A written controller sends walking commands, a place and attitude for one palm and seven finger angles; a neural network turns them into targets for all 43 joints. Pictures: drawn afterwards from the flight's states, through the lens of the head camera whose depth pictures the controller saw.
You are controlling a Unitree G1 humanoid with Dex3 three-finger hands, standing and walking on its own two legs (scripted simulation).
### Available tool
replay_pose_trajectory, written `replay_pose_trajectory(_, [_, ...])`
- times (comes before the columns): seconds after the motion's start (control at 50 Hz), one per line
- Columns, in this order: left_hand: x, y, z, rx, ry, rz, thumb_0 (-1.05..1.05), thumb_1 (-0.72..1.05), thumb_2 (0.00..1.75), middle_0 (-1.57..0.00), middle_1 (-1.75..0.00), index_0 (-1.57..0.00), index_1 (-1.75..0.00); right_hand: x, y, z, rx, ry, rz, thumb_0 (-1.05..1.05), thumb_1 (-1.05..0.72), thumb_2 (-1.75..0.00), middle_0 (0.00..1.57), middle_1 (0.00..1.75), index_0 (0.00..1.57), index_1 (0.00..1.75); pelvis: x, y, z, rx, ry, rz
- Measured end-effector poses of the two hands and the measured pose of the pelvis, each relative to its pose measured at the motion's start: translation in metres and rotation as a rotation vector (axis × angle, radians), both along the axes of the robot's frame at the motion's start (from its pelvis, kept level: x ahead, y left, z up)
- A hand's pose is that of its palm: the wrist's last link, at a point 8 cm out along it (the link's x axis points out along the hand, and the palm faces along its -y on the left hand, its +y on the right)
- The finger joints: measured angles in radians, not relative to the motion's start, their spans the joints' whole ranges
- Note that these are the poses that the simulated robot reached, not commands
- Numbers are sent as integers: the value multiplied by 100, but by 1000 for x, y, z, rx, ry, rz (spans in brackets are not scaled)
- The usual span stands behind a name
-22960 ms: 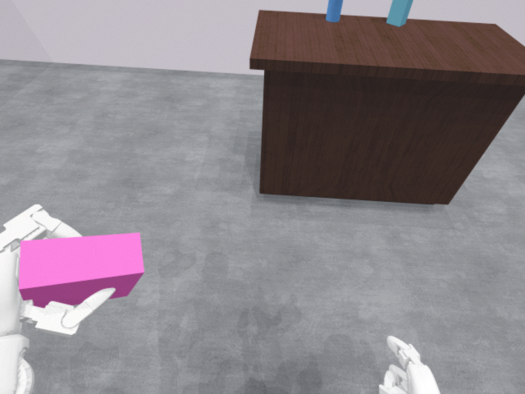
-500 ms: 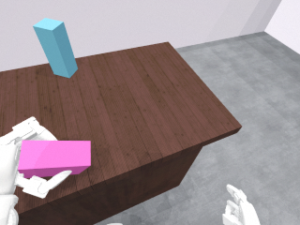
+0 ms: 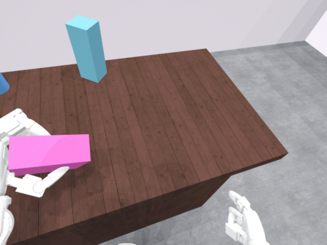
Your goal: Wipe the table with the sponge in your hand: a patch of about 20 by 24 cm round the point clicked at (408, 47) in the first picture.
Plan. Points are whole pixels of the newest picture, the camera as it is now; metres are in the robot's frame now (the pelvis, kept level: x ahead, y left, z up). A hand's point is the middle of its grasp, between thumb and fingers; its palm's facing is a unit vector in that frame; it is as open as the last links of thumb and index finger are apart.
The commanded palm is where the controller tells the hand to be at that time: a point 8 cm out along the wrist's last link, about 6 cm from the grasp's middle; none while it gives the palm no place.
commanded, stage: come to a stop and stand still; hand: left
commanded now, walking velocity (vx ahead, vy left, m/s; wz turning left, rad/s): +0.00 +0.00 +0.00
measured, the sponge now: (60, 155) +0.24 +0.22 +0.13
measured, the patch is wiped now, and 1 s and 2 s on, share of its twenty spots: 0.00 0.00 0.00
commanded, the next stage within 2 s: look again from close up in 0.06 s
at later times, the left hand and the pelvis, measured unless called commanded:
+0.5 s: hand (46, 155) +0.22 +0.23 +0.16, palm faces +0.38 -0.84 -0.38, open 9.1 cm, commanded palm +0.16 +0.27 +0.18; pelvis +0.00 -0.01 +0.00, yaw +0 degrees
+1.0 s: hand (70, 158) +0.22 +0.19 +0.16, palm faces +0.36 -0.85 -0.39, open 9.1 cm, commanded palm +0.16 +0.23 +0.18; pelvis +0.00 -0.05 +0.00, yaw +0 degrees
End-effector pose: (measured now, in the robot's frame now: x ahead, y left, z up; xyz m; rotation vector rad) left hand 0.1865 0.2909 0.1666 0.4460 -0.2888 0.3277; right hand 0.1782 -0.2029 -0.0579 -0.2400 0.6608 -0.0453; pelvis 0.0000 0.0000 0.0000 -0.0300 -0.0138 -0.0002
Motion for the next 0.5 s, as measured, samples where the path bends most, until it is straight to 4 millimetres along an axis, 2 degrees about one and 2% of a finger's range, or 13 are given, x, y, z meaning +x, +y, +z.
replay_pose_trajectory(0.06, [-2, 0, 13, 27, -47, 1, -1, -41, 106, -83, -140, -83, -141, 4, -6, 3, -10, -8, -6, 2, -90, -90, 20, 30, 20, 30, 1, 0, 0, -2, -1, 1])
replay_pose_trajectory(0.12, [-4, -2, 18, 35, -55, 4, -1, -41, 106, -83, -140, -83, -141, 5, -12, 3, -12, -10, -20, 2, -90, -90, 20, 30, 20, 30, 3, -1, 1, -2, 0, 0])
replay_pose_trajectory(0.32, [-6, -8, -6, -23, 65, 40, -1, -41, 106, -83, -140, -83, -141, -9, -28, -5, -13, 37, -65, 2, -90, -90, 20, 30, 20, 30, 3, -7, 2, 0, -4, 1])
replay_pose_trajectory(0.5, [-4, -20, 9, 6, 17, 16, -1, -42, 106, -83, -140, -83, -141, -16, -34, -9, -8, 56, -78, 2, -90, -90, 20, 30, 20, 30, 3, -14, 2, 0, -5, 1])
